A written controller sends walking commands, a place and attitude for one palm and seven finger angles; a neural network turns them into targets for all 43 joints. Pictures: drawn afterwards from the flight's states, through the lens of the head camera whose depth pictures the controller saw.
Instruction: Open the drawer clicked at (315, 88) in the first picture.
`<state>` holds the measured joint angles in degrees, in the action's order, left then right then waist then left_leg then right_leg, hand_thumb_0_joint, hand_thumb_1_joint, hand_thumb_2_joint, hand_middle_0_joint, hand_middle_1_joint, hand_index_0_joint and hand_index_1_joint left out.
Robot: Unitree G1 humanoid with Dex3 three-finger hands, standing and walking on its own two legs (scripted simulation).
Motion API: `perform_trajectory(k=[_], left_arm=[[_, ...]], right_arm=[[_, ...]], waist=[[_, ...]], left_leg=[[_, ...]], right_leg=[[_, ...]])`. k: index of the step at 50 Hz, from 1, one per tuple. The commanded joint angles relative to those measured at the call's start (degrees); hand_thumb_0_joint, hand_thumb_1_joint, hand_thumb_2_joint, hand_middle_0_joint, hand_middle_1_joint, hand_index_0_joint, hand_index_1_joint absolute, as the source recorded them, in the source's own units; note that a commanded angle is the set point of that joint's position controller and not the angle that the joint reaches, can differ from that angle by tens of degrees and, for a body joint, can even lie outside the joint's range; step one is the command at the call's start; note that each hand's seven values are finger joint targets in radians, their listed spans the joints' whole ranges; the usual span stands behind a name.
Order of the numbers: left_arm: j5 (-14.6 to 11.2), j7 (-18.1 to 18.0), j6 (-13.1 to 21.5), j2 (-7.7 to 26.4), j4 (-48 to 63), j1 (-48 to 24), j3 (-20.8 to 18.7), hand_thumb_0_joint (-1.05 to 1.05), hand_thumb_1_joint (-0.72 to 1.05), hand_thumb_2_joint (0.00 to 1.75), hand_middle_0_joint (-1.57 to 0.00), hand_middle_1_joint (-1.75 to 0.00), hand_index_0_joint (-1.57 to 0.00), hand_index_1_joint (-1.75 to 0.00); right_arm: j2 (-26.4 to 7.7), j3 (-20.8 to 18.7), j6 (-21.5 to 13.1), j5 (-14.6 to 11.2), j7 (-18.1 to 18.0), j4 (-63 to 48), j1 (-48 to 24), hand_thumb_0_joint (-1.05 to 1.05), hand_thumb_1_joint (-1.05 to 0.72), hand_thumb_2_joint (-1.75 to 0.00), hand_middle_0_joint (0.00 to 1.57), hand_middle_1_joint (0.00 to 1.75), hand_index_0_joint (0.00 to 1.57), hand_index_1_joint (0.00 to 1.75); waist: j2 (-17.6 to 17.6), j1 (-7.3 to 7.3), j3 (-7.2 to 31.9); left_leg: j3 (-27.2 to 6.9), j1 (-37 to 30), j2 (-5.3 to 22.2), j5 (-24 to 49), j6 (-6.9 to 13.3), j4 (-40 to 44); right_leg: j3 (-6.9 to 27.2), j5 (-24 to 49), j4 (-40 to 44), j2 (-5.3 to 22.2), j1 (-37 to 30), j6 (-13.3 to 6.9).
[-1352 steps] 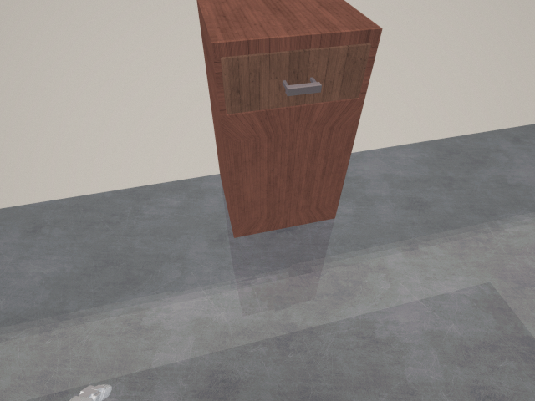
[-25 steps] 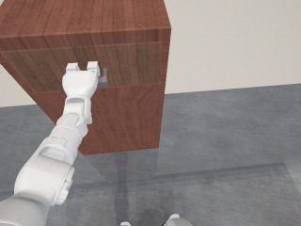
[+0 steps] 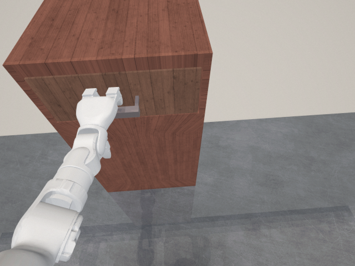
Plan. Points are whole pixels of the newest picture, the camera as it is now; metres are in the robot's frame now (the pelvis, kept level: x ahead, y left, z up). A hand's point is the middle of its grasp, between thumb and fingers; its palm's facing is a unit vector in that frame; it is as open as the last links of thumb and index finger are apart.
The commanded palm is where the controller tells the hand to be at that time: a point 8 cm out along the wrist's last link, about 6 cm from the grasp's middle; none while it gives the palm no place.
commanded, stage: lift the fingers back up to retry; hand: left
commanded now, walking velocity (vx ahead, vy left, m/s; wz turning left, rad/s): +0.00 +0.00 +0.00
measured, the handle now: (120, 106) +0.53 +0.17 +0.01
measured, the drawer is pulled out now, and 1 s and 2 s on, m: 0.00 0.00 0.00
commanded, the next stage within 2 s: re-aim the fingers above the handle in 0.30 s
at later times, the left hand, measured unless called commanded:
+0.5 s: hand (110, 122) +0.44 +0.17 +0.05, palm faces +0.00 -0.01 -1.00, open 13.8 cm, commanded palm +0.42 +0.17 +0.12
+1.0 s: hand (114, 115) +0.46 +0.16 +0.06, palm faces +0.03 -0.01 -1.00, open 13.8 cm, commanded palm +0.43 +0.17 +0.12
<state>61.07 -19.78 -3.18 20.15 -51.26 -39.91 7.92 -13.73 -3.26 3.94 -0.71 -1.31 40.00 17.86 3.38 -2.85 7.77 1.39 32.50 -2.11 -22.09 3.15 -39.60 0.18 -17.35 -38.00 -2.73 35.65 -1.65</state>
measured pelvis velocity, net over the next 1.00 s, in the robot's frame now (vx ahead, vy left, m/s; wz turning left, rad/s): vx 0.01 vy -0.02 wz -0.01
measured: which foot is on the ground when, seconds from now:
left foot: down 0.00-1.00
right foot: down 0.00-1.00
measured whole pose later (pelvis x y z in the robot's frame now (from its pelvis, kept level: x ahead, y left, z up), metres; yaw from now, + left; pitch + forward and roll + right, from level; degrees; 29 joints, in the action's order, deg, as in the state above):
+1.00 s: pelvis +0.01 -0.02 +0.01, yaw +0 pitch +13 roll +0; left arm 61.9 -18.3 -2.3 20.1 -49.9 -39.9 6.6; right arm -14.3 -3.0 5.0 -0.7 -2.2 40.4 15.8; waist 3.0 -2.7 6.4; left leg 1.6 26.9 -1.4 -20.1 1.6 -34.0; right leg 0.6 -16.4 -34.7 -3.5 31.3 -3.2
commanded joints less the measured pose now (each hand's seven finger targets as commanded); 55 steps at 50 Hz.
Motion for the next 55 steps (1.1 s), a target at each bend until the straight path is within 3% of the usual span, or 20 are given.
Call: perform_trajectory(k=[1,3,5,10,13,20,21,22,24,27,30,32,37,38,42,45,49,52,54,55], left_arm=[[-0.7,-1.7,-1.0,7.1,15.7,-28.5,-0.4,0.0,-0.5,0.3,-0.3,-1.2,-0.3,-1.2],[-1.5,-0.5,-1.7,8.2,17.3,-28.6,-1.3,0.0,-0.5,0.3,-0.3,-1.2,-0.3,-1.2],[-1.6,0.8,-2.9,6.5,17.2,-26.1,0.0,0.0,-0.5,0.3,-0.3,-1.2,-0.3,-1.2],[-1.5,4.1,-5.7,5.0,8.5,-21.7,1.2,0.0,-0.5,0.3,-0.3,-1.2,-0.3,-1.2],[-1.3,4.9,-4.3,9.0,10.8,-21.5,-2.0,0.0,-0.5,0.3,-0.3,-1.2,-0.3,-1.2],[0.7,1.9,1.7,9.3,19.7,-28.2,-1.8,0.0,-0.5,0.3,-0.3,-1.2,-0.3,-1.2],[0.9,1.1,1.7,9.3,18.6,-28.0,-2.0,0.0,-0.5,0.3,-0.3,-1.2,-0.3,-1.2],[0.6,0.5,1.6,6.3,18.9,-29.5,0.6,0.0,-0.5,0.3,-0.3,-1.2,-0.3,-1.2],[0.4,-0.8,1.0,10.2,17.5,-28.9,-3.1,0.0,-0.5,0.3,-0.3,-1.2,-0.3,-1.2],[-0.1,-1.2,-1.3,7.8,13.8,-29.5,-1.0,0.0,-0.5,0.3,-0.3,-1.2,-0.3,-1.2],[-0.6,-0.3,-3.4,9.0,10.1,-28.4,-1.7,0.0,-0.5,0.3,-0.3,-1.2,-0.3,-1.2],[-1.0,1.1,-4.3,7.7,8.1,-27.3,-0.2,0.0,-0.5,0.3,-0.3,-1.2,-0.3,-1.2],[-1.8,4.2,-2.0,7.6,9.7,-26.8,0.0,0.0,-0.5,0.3,-0.3,-1.2,-0.3,-1.2],[-1.6,4.3,-0.9,11.2,10.4,-26.5,-3.1,0.0,-0.5,0.3,-0.3,-1.2,-0.3,-1.2],[-0.2,2.3,1.9,12.6,12.8,-25.7,-4.7,0.0,-0.5,0.3,-0.3,-1.2,-0.3,-1.2],[0.9,-0.7,2.0,16.7,13.9,-24.7,-8.8,0.0,-0.5,0.3,-0.3,-1.2,-0.3,-1.2],[1.0,-2.5,-1.5,13.9,11.0,-25.0,-6.2,0.0,-0.5,0.3,-0.3,-1.2,-0.3,-1.2],[0.1,-1.2,-3.7,13.5,10.3,-26.0,-4.9,0.0,-0.5,0.3,-0.3,-1.2,-0.3,-1.2],[-1.2,1.1,-4.1,8.0,11.5,-26.7,0.0,0.0,-0.5,0.3,-0.3,-1.2,-0.3,-1.2],[-1.9,2.3,-3.8,7.4,12.1,-25.9,0.3,0.0,-0.5,0.3,-0.3,-1.2,-0.3,-1.2]], right_arm=[[-7.6,-2.8,-1.1,-0.2,-0.2,-4.8,1.7,0.0,-0.9,-0.9,0.2,0.3,0.2,0.3],[-7.9,-2.8,-0.6,-0.3,0.0,-5.0,0.9,0.0,-0.9,-0.9,0.2,0.3,0.2,0.3],[-7.7,-2.7,0.0,-0.4,0.3,-5.1,0.3,0.0,-0.9,-0.9,0.2,0.3,0.2,0.3],[-8.0,-1.3,1.9,-0.7,0.3,-5.6,-2.1,0.0,-0.9,-0.9,0.2,0.3,0.2,0.3],[-8.1,-1.0,2.2,-0.4,-0.4,-7.1,-3.4,0.0,-0.9,-0.9,0.2,0.3,0.2,0.3],[-6.5,-1.4,0.7,0.2,-1.1,-7.2,-3.0,0.0,-0.9,-0.9,0.2,0.3,0.2,0.3],[-6.4,-1.5,0.5,0.2,-1.1,-6.8,-2.8,0.0,-0.9,-0.9,0.2,0.3,0.2,0.3],[-6.2,-1.5,0.2,0.2,-0.9,-6.5,-2.8,0.0,-0.9,-0.9,0.2,0.3,0.2,0.3],[-6.5,-1.8,-0.1,0.3,-0.9,-5.6,-2.2,0.0,-0.9,-0.9,0.2,0.3,0.2,0.3],[-6.6,-1.6,0.1,0.0,-0.8,-4.6,-2.3,0.0,-0.9,-0.9,0.2,0.3,0.2,0.3],[-7.3,-1.4,0.4,-0.1,-0.8,-4.4,-2.4,0.0,-0.9,-0.9,0.2,0.3,0.2,0.3],[-7.4,-1.2,0.6,-0.3,-0.9,-4.8,-2.5,0.0,-0.9,-0.9,0.2,0.3,0.2,0.3],[-7.6,-1.4,0.6,-0.3,-1.5,-5.6,-2.0,0.0,-0.9,-0.9,0.2,0.3,0.2,0.3],[-7.8,-1.4,0.5,-0.2,-1.7,-5.7,-2.0,0.0,-0.9,-0.9,0.2,0.3,0.2,0.3],[-7.1,-1.5,-0.1,0.0,-1.8,-5.8,-1.4,0.0,-0.9,-0.9,0.2,0.3,0.2,0.3],[-6.9,-1.5,-0.5,0.2,-1.5,-5.8,-1.4,0.0,-0.9,-0.9,0.2,0.3,0.2,0.3],[-7.1,-1.6,-0.8,-0.2,-1.0,-5.3,-1.8,0.0,-0.9,-0.9,0.2,0.3,0.2,0.3],[-7.7,-1.7,-0.8,-0.6,-1.0,-5.1,-2.0,0.0,-0.9,-0.9,0.2,0.3,0.2,0.3],[-7.6,-2.0,-0.6,-0.8,-1.1,-5.5,-2.2,0.0,-0.9,-0.9,0.2,0.3,0.2,0.3],[-7.7,-2.2,-0.5,-1.0,-1.1,-5.3,-2.0,0.0,-0.9,-0.9,0.2,0.3,0.2,0.3]], waist=[[0.4,-1.5,23.6],[0.7,-0.94,23.7],[0.3,-0.37,23.4],[-7.1,0.03,14.2],[-7.1,1.57,16.5],[-1.2,0.67,21.1],[-1.9,0.47,20.7],[-1.2,-0.42,20.8],[-1.8,0.22,22.4],[-2.9,-0.74,20.0],[-4.5,-0.44,19.5],[-5.2,-0.57,18.7],[-6.2,-0.69,19.7],[-6.3,0.02,20.6],[-4.2,0.79,20.4],[-2.6,2.34,22.5],[-3.5,0.95,20.4],[-4.4,0.3,21.4],[-3.6,-1.06,21.4],[-4.8,-1.25,21.5]], left_leg=[[-2.7,-17.8,1.7,35.8,-1.8,2.9],[-3.1,-19.3,1.9,38.2,-2.3,3.5],[-3.5,-20.9,2.1,41.8,-2.8,3.6],[-1.8,-13.5,1.2,30.7,-1.9,6.6],[-1.3,-11.9,0.5,27.9,-1.3,7.5],[-1.2,-15.9,0.6,31.1,-1.4,5.7],[-1.3,-15.6,0.6,30.7,-1.5,5.5],[-1.2,-16.1,0.5,30.0,-1.6,5.4],[-1.0,-15.6,0.4,29.7,-1.5,5.4],[-0.9,-13.8,0.1,27.4,-1.6,6.0],[-0.4,-12.1,0.0,24.9,-1.2,6.9],[-0.1,-10.7,-0.3,23.8,-1.0,7.3],[0.2,-10.6,-0.3,23.1,-0.4,7.3],[0.1,-9.8,-0.4,23.1,-0.4,7.3],[0.3,-9.4,-0.3,24.6,-0.7,7.0],[0.5,-8.8,-0.3,26.0,-1.0,6.8],[0.9,-8.6,-0.1,24.7,-1.1,7.3],[1.2,-9.5,-0.2,23.6,-0.9,7.6],[1.0,-11.7,-0.2,24.7,-0.6,7.5],[0.8,-12.8,-0.2,25.1,-0.4,7.2]], right_leg=[[-1.1,21.2,3.1,-0.4,-12.2,-0.6],[-1.2,21.8,3.6,-0.3,-13.3,-0.9],[-1.6,22.9,3.6,-0.4,-13.3,-0.8],[-1.6,21.1,5.4,0.0,-15.4,-0.9],[-0.6,22.1,5.6,0.6,-19.9,-1.1],[0.1,23.4,4.5,0.7,-18.4,-1.1],[0.0,22.8,4.5,0.5,-17.9,-1.0],[0.0,22.4,4.7,0.5,-16.9,-1.0],[0.2,23.1,4.6,0.5,-18.7,-0.9],[-0.1,22.8,5.0,0.5,-18.3,-0.8],[0.3,22.1,5.8,0.7,-19.8,-0.6],[0.5,22.7,6.1,0.9,-21.0,-0.4],[1.2,24.3,6.5,1.2,-22.9,-0.1],[1.6,24.6,6.3,1.4,-24.4,-0.1],[1.7,26.0,5.3,1.3,-23.5,-0.3],[1.8,26.7,4.3,1.2,-24.8,-0.6],[1.4,25.1,5.2,1.0,-23.4,-0.3],[1.6,25.1,6.0,1.1,-24.4,0.1],[1.4,25.9,6.6,1.1,-23.7,0.1],[1.2,26.2,6.7,0.9,-23.5,0.1]])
